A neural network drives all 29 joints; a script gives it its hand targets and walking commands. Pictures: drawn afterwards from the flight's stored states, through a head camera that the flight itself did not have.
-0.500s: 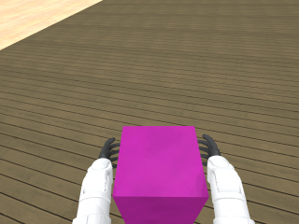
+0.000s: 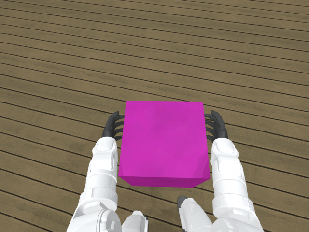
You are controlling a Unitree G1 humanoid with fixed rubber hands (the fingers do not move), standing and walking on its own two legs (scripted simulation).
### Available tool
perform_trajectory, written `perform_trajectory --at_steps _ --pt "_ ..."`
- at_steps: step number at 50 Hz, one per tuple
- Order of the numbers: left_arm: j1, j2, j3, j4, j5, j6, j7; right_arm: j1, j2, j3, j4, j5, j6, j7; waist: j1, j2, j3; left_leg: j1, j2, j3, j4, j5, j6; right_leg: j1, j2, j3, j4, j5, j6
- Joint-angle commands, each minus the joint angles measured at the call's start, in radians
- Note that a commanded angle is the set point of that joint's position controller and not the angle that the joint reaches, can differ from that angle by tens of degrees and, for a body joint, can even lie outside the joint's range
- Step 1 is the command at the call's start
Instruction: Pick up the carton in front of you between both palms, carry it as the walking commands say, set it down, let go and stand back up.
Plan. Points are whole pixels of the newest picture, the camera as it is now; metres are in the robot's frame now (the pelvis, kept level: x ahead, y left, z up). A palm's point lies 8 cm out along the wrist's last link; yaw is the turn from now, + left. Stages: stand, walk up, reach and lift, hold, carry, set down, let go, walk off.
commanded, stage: set down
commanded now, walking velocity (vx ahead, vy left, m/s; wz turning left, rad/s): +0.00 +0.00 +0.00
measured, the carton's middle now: (163, 149) +0.35 -0.02 -0.13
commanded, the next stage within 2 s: none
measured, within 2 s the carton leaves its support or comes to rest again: neither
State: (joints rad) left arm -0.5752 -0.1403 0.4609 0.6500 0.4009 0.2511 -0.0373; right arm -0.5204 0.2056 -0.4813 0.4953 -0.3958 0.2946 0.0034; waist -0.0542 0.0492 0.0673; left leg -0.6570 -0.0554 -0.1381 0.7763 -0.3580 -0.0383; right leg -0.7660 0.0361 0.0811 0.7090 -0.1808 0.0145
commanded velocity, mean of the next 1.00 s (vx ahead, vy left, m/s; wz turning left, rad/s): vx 0.00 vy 0.00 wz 0.00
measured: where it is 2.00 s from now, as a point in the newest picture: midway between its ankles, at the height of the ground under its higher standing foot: outside the picture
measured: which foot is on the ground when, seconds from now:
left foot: down 0.00-1.00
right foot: down 0.00-1.00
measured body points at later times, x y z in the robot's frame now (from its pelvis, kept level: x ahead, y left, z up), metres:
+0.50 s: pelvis -0.02 +0.02 -0.13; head +0.21 +0.00 +0.26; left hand +0.43 +0.11 -0.22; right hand +0.38 -0.19 -0.22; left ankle +0.01 +0.14 -0.70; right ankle +0.09 -0.12 -0.70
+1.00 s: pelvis -0.06 +0.02 -0.25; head +0.25 -0.01 +0.08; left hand +0.47 +0.08 -0.38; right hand +0.39 -0.21 -0.38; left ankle +0.01 +0.14 -0.70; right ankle +0.09 -0.12 -0.70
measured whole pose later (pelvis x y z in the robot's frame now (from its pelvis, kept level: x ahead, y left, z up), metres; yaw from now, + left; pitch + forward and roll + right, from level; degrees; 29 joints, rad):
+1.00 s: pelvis -0.06 +0.02 -0.25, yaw +4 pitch +46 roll +3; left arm -1.15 0.10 0.24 0.94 0.13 0.18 0.07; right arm -0.92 0.07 -0.55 0.57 -0.17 0.22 -0.09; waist -0.14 0.07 -0.09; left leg -2.01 -0.19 -0.08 1.81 -0.61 -0.07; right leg -2.12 0.09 0.15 1.70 -0.39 0.10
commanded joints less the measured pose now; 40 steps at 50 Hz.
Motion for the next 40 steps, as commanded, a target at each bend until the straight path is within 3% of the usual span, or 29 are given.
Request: perform_trajectory --at_steps 1,5,9,13,16,24,40 --pt "-0.463 -0.772 -0.494 0.018 -0.171 -0.146 -0.140 -0.429 0.740 0.507 0.058 0.144 -0.131 0.136 -0.016 -0.037 -0.703 -0.287 -0.099 0.089 -0.022 0.200 0.027 0.514 0.067 -0.031 0.137 0.384 0.015" --pt "-0.522 -0.831 -0.680 -0.061 -0.268 -0.193 -0.105 -0.481 0.781 0.655 -0.003 0.227 -0.181 0.146 -0.033 -0.018 -1.044 -0.340 -0.112 0.090 0.104 0.321 -0.001 0.420 0.077 -0.056 0.283 0.502 0.026" --pt "-0.527 -0.859 -0.757 -0.102 -0.313 -0.171 -0.077 -0.479 0.771 0.691 -0.023 0.253 -0.162 0.165 -0.051 0.008 -1.152 -0.352 -0.117 0.097 0.190 0.306 -0.020 0.197 0.097 -0.095 0.354 0.386 0.030" --pt "-0.551 -0.866 -0.730 -0.058 -0.305 -0.123 -0.081 -0.504 0.763 0.642 0.029 0.242 -0.116 0.192 -0.064 0.029 -1.044 -0.466 -0.119 0.103 0.233 0.130 -0.018 -0.011 0.096 -0.113 0.393 0.183 0.019" --pt "-0.590 -0.854 -0.680 -0.007 -0.289 -0.098 -0.088 -0.539 0.760 0.591 0.069 0.229 -0.088 0.200 -0.072 0.028 -0.998 -0.558 -0.119 0.108 0.277 0.057 -0.010 -0.117 0.091 -0.116 0.432 0.107 0.016" --pt "-0.688 -0.793 -0.608 0.078 -0.282 -0.109 -0.083 -0.618 0.754 0.528 0.121 0.229 -0.082 0.173 -0.082 0.013 -1.056 -0.759 -0.143 0.134 0.430 0.045 -0.004 -0.245 0.092 -0.113 0.568 0.129 0.035" --pt "-0.948 -0.700 -0.615 0.145 -0.348 -0.120 -0.065 -0.867 0.707 0.545 0.076 0.305 -0.092 0.094 -0.119 0.006 -1.208 -1.043 -0.173 0.187 0.708 -0.062 0.007 -0.346 0.100 -0.133 0.810 0.085 0.068"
